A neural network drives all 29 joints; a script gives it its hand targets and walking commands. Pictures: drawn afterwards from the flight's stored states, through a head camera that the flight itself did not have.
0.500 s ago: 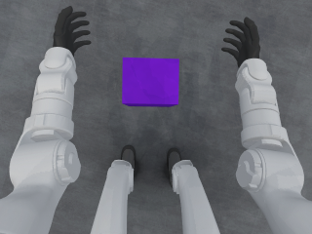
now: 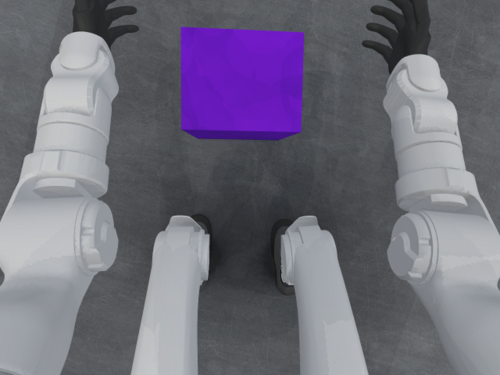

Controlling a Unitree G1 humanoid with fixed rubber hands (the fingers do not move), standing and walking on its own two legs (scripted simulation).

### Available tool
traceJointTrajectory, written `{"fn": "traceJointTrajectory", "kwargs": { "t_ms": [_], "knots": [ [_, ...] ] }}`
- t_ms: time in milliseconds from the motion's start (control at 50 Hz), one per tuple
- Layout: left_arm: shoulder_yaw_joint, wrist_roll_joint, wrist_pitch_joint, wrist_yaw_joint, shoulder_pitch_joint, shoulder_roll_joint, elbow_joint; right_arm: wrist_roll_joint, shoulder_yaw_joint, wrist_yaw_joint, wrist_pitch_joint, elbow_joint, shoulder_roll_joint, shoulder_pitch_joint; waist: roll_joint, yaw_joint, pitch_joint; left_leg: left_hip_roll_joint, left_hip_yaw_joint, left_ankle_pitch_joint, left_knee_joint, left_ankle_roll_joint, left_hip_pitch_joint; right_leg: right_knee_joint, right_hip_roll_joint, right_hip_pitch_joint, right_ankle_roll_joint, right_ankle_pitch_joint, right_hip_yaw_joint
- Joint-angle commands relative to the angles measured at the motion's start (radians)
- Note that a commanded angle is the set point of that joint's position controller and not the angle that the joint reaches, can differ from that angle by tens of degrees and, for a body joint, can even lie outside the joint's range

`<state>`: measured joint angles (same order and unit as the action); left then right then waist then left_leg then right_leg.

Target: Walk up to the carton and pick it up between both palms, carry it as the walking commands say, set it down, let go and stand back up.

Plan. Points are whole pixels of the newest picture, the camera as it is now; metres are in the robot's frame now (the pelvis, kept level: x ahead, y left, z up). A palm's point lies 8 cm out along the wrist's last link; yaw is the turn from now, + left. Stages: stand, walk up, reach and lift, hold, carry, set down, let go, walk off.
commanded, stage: reach and lift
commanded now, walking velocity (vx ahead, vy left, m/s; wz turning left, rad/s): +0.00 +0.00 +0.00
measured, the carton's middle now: (240, 96) +0.52 +0.01 -0.39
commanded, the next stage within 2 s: none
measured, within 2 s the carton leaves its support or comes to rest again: neither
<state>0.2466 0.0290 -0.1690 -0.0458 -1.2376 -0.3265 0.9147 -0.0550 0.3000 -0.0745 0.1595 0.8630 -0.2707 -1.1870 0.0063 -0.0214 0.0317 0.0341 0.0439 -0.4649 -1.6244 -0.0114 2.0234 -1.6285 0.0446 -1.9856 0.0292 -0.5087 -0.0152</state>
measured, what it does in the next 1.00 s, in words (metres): lowers itself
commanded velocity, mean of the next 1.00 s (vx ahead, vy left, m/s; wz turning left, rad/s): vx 0.00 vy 0.00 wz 0.00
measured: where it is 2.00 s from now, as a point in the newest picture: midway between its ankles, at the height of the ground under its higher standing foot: (241, 267)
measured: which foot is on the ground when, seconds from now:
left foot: down 0.00-1.00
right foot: down 0.00-1.00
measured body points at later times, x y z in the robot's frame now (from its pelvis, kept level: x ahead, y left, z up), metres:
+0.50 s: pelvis -0.02 +0.00 -0.11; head +0.34 +0.02 +0.15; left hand +0.55 +0.19 -0.27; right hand +0.54 -0.19 -0.26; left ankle +0.09 +0.12 -0.49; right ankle +0.08 -0.12 -0.49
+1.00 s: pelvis -0.02 +0.00 -0.16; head +0.35 +0.00 +0.08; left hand +0.55 +0.19 -0.34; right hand +0.54 -0.19 -0.34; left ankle +0.09 +0.12 -0.49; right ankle +0.08 -0.12 -0.49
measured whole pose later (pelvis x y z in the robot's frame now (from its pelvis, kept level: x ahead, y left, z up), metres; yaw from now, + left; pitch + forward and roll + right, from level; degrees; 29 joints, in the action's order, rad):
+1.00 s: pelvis -0.02 +0.00 -0.16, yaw +0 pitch +37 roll -1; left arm 0.08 0.22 -0.06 -0.09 -1.51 -0.42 1.18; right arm -0.22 0.11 -0.13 0.06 1.13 -0.35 -1.48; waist -0.01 -0.01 -0.39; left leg 0.02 0.03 -0.57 -2.21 -0.02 2.28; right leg -2.23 0.05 -2.25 0.03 -0.61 0.00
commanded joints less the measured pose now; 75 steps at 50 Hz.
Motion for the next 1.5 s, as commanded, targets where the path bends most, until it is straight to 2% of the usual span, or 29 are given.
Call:
{"fn": "traceJointTrajectory", "kwargs": {
  "t_ms": [0, 240, 420, 580, 700, 780, 940, 1040, 1220, 1380, 1480],
  "knots": [
    [-0.018, 0.022, 0.013, -0.016, -0.31, -0.127, -0.109, -0.031, -0.012, -0.005, -0.017, -0.103, -0.151, -0.282, 0.056, -0.013, 1.158, 0.035, -0.07, 0.379, 0.025, -0.022, -0.769, 0.075, 0.035, 0.427, 0.029, 0.315, 0.104],
    [-0.057, 0.054, 0.042, -0.036, -0.402, -0.138, 0.042, -0.072, -0.042, -0.012, -0.048, 0.056, -0.186, -0.372, 0.053, -0.015, 1.003, 0.011, -0.053, 0.284, -0.144, -0.018, -0.611, -0.103, 0.015, 0.253, 0.025, 0.219, 0.098],
    [-0.098, 0.1, 0.069, -0.046, -0.487, -0.166, 0.08, -0.115, -0.094, -0.032, -0.071, 0.103, -0.213, -0.46, 0.049, -0.005, 0.976, -0.003, -0.042, 0.277, -0.268, -0.018, -0.577, -0.227, 0.009, 0.239, 0.023, 0.214, 0.083],
    [-0.114, 0.122, 0.097, -0.036, -0.522, -0.182, 0.159, -0.14, -0.138, -0.037, -0.092, 0.182, -0.205, -0.51, 0.029, 0.009, 0.85, -0.019, -0.035, 0.24, -0.368, -0.019, -0.442, -0.327, -0.001, 0.231, 0.023, 0.215, 0.052],
    [-0.132, 0.163, 0.116, -0.046, -0.554, -0.226, 0.129, -0.165, -0.17, -0.058, -0.108, 0.137, -0.222, -0.558, 0.017, 0.013, 0.938, -0.021, -0.047, 0.277, -0.434, -0.018, -0.453, -0.391, -0.005, 0.33, 0.02, 0.279, 0.042],
    [-0.14, 0.181, 0.123, -0.051, -0.574, -0.241, 0.114, -0.171, -0.178, -0.066, -0.113, 0.113, -0.221, -0.583, 0.008, 0.012, 0.913, -0.02, -0.054, 0.277, -0.454, -0.013, -0.427, -0.41, -0.004, 0.344, 0.013, 0.293, 0.038],
    [-0.156, 0.19, 0.128, -0.044, -0.519, -0.208, 0.177, -0.168, -0.177, -0.058, -0.116, 0.177, -0.193, -0.52, 0.014, 0.006, 0.826, -0.02, -0.052, 0.282, -0.459, -0.014, -0.39, -0.422, -0.006, 0.3, 0.012, 0.3, 0.037],
    [-0.156, 0.189, 0.129, -0.046, -0.537, -0.208, 0.187, -0.169, -0.178, -0.053, -0.117, 0.188, -0.195, -0.539, 0.013, 0.013, 0.805, -0.02, -0.05, 0.261, -0.448, -0.012, -0.383, -0.418, -0.007, 0.278, 0.013, 0.27, 0.04],
    [-0.181, 0.2, 0.125, -0.048, -0.6, -0.182, 0.203, -0.173, -0.192, -0.053, -0.114, 0.209, -0.181, -0.598, 0.018, 0.006, 0.79, -0.016, -0.044, 0.215, -0.432, -0.01, -0.404, -0.402, -0.004, 0.261, 0.011, 0.213, 0.048],
    [-0.174, 0.172, 0.127, -0.058, -0.617, -0.141, 0.214, -0.146, -0.185, -0.061, -0.119, 0.215, -0.14, -0.613, 0.016, 0.008, 0.792, -0.001, -0.043, 0.222, -0.428, -0.008, -0.421, -0.399, 0.011, 0.272, 0.016, 0.217, 0.052],
    [-0.197, 0.179, 0.128, -0.055, -0.625, -0.078, 0.199, -0.126, -0.187, -0.067, -0.124, 0.197, -0.101, -0.612, 0.022, -0.02, 0.797, 0.01, -0.044, 0.24, -0.425, -0.012, -0.427, -0.394, 0.021, 0.299, 0.015, 0.245, 0.054]
  ]
}}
